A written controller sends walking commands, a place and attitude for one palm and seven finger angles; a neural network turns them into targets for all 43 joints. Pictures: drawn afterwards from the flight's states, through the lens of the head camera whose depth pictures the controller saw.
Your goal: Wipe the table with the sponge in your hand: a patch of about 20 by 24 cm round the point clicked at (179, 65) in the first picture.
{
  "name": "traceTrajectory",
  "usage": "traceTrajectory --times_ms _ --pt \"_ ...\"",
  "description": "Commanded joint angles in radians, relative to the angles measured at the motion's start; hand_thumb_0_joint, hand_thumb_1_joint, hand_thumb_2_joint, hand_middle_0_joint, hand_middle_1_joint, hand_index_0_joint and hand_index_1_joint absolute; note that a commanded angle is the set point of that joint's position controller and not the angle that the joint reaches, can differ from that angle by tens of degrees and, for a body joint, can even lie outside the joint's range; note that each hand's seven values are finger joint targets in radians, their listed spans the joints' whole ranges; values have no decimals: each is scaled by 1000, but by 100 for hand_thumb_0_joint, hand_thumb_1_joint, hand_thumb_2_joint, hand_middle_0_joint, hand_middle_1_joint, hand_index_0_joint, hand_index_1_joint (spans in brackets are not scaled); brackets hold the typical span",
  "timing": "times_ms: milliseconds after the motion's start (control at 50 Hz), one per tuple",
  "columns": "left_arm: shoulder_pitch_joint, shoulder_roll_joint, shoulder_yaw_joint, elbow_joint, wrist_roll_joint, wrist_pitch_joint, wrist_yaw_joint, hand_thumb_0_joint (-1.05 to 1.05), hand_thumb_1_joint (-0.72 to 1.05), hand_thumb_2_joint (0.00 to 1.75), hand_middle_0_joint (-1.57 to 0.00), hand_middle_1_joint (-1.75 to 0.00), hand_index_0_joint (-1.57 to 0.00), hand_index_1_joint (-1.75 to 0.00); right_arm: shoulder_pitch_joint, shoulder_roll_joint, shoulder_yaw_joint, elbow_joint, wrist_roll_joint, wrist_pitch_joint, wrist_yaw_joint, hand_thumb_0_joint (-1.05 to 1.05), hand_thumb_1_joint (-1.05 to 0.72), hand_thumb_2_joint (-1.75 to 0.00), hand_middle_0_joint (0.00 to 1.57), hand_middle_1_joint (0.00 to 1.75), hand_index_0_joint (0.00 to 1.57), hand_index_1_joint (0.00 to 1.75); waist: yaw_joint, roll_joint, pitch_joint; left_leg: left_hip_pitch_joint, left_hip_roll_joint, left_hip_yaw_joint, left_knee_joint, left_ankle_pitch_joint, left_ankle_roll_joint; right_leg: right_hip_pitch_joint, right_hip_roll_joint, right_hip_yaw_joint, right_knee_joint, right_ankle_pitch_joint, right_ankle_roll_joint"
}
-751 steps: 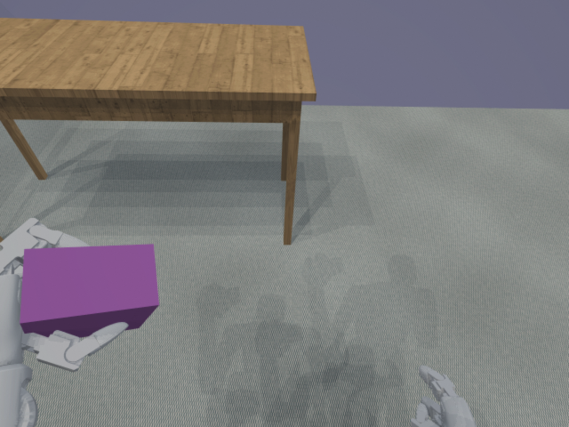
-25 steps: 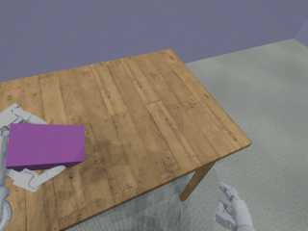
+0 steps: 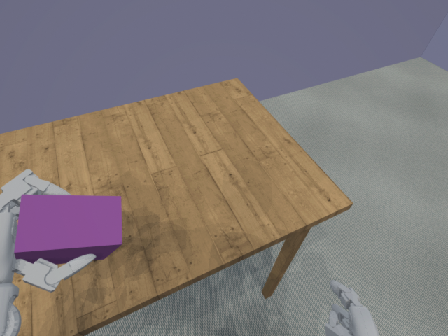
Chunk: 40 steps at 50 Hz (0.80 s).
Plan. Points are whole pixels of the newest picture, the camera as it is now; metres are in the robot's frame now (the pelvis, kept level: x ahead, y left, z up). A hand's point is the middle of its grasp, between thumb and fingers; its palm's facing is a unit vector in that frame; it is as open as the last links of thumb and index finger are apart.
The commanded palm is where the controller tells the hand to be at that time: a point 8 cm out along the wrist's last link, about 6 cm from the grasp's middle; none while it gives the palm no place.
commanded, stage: look again from close up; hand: left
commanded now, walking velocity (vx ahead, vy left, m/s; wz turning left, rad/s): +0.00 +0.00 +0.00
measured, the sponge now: (83, 231) +0.22 +0.22 +0.13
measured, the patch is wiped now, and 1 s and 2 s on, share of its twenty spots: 0.00 0.00 0.00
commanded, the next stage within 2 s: shuffle to correct the standing spot in 0.18 s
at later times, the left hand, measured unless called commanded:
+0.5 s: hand (67, 224) +0.22 +0.23 +0.15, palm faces +0.36 -0.85 -0.39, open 10.4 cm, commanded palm +0.16 +0.27 +0.17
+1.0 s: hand (108, 229) +0.22 +0.18 +0.15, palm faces +0.32 -0.86 -0.41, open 10.4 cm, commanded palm +0.16 +0.22 +0.17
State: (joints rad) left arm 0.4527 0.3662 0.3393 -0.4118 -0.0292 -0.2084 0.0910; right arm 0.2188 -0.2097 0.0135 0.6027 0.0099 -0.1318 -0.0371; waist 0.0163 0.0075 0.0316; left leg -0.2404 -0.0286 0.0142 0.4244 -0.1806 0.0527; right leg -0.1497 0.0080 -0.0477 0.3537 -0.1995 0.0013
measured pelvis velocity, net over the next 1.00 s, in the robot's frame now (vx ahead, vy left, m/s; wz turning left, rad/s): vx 0.01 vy -0.07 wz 0.01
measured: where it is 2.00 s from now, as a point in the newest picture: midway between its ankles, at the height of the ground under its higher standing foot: outside the picture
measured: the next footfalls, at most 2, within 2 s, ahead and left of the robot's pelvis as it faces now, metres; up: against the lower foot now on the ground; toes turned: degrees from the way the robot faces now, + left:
none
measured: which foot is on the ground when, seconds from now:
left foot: down 0.00-1.00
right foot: down 0.00-1.00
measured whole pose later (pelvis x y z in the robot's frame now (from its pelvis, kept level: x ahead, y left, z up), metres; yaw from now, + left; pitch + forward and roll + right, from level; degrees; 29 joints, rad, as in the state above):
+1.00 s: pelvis +0.01 -0.07 +0.00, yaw +1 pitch +0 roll -1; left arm 0.47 0.40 0.34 -0.49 -0.09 -0.13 0.08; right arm 0.19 -0.21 -0.01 0.56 0.02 -0.08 -0.03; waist 0.01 0.00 0.04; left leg -0.27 0.05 -0.04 0.48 -0.21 -0.04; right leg -0.17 0.09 -0.09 0.40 -0.24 -0.09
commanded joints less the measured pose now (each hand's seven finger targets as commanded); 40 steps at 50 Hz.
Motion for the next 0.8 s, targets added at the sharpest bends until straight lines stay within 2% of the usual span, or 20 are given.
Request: traceTrajectory --times_ms 0,40,60,80,100,160,180,220,260,280,340,360,380,460,480,520,580,680,760,780 --pt "-107 170 98 -227 -20 -52 21 0 10 130 -120 -160 -120 -160 -108 -124 -48 -161 6 -58 -14 0 -90 -90 20 30 20 30 -4 27 -107 47 99 -115 -67 6 -19 -10 -88 105 -76 69 -32" --pt "-119 169 95 -248 -21 -47 23 0 10 130 -120 -160 -120 -160 -111 -125 -50 -162 6 -56 -13 0 -90 -90 20 30 20 30 -3 26 -111 47 97 -111 -53 19 -18 -7 -94 114 -75 80 -34" --pt "-123 191 118 -264 -19 -49 29 0 10 130 -120 -160 -120 -160 -124 -125 -49 -157 8 -58 -14 0 -90 -90 20 30 20 30 -3 47 -128 66 95 -107 -53 36 -15 -5 -89 118 -71 96 -34" --pt "-114 161 92 -255 -23 -51 26 0 10 130 -120 -160 -120 -160 -115 -122 -45 -157 4 -56 -14 0 -90 -90 20 30 20 30 -2 48 -127 60 98 -109 -53 46 -14 4 -91 106 -69 102 -34" --pt "-115 186 108 -277 -23 -49 28 0 10 130 -120 -160 -120 -160 -115 -123 -49 -164 7 -57 -15 0 -90 -90 20 30 20 30 -1 59 -137 64 98 -109 -50 66 -17 16 -91 110 -59 125 -35" --pt "-73 196 131 -273 -28 -39 33 0 10 130 -120 -160 -120 -160 -120 -124 -50 -161 9 -53 -15 0 -90 -90 20 30 20 30 0 56 -163 84 98 -107 -43 135 -16 32 -89 113 -46 179 -33" --pt "-68 171 111 -263 -33 -40 30 0 10 130 -120 -160 -120 -160 -114 -120 -46 -163 7 -47 -15 0 -90 -90 20 30 20 30 1 45 -161 79 104 -107 -43 146 -16 40 -92 100 -45 179 -31" --pt "-68 186 124 -273 -33 -35 30 0 10 130 -120 -160 -120 -160 -114 -125 -50 -166 8 -44 -15 0 -90 -90 20 30 20 30 2 52 -163 80 108 -109 -38 174 -18 42 -93 101 -39 200 -31" --pt "-48 183 126 -261 -34 -32 30 0 10 130 -120 -160 -120 -160 -119 -125 -50 -163 11 -42 -14 0 -90 -90 20 30 20 30 0 57 -168 92 108 -109 -44 179 -17 37 -88 102 -39 197 -30" --pt "-46 164 108 -249 -38 -30 28 0 10 130 -120 -160 -120 -160 -109 -120 -46 -166 8 -38 -14 0 -90 -90 20 30 20 30 -1 41 -157 83 115 -117 -56 179 -21 39 -85 80 -35 182 -27" --pt "-64 177 114 -242 -40 -23 25 0 10 130 -120 -160 -120 -160 -107 -123 -48 -168 7 -31 -15 0 -90 -90 20 30 20 30 -2 18 -147 87 128 -132 -74 187 -22 30 -78 61 -34 160 -20" --pt "-52 183 123 -234 -42 -23 26 0 10 130 -120 -160 -120 -160 -115 -120 -46 -166 7 -33 -15 0 -90 -90 20 30 20 30 -5 27 -148 95 128 -135 -85 199 -20 26 -68 53 -30 152 -16" --pt "-62 163 98 -248 -43 -25 22 0 10 130 -120 -160 -120 -160 -109 -116 -45 -169 6 -30 -14 0 -90 -90 20 30 20 30 -5 40 -150 99 134 -139 -88 201 -20 30 -69 46 -31 143 -17" --pt "-91 190 112 -291 -41 -28 24 0 10 130 -120 -160 -120 -160 -115 -114 -43 -165 2 -35 -10 0 -90 -90 20 30 20 30 -6 81 -148 104 138 -154 -118 171 -28 28 -54 37 -34 95 -17" --pt "-82 175 97 -281 -45 -28 22 0 10 130 -120 -160 -120 -160 -109 -107 -41 -169 2 -34 -11 0 -90 -90 20 30 20 30 -5 78 -141 102 145 -156 -120 147 -28 24 -59 38 -44 83 -18" --pt "-90 189 107 -287 -45 -26 23 0 10 130 -120 -160 -120 -160 -101 -113 -45 -168 0 -31 -9 0 -90 -90 20 30 20 30 -4 77 -138 91 148 -159 -121 120 -31 26 -60 41 -50 72 -22" --pt "-108 182 103 -304 -48 -30 22 0 10 130 -120 -160 -120 -160 -105 -107 -45 -170 1 -32 -6 0 -90 -90 20 30 20 30 -6 105 -147 99 154 -153 -113 121 -30 25 -52 38 -49 74 -22" --pt "-82 177 110 -281 -56 -17 16 0 10 130 -120 -160 -120 -160 -97 -107 -50 -174 3 -24 1 0 -90 -90 20 30 20 30 -6 81 -165 111 166 -147 -75 210 -28 27 -48 31 -43 118 -22" --pt "-55 199 132 -291 -60 -7 12 0 10 130 -120 -160 -120 -160 -106 -110 -57 -179 10 -19 5 0 -90 -90 20 30 20 30 -6 73 -184 117 166 -123 -34 250 -22 26 -53 35 -37 155 -21" --pt "-50 178 113 -280 -66 -4 6 0 10 130 -120 -160 -120 -160 -100 -109 -56 -185 9 -14 5 0 -90 -90 20 30 20 30 -7 65 -172 101 170 -129 -32 238 -22 24 -57 33 -36 150 -23"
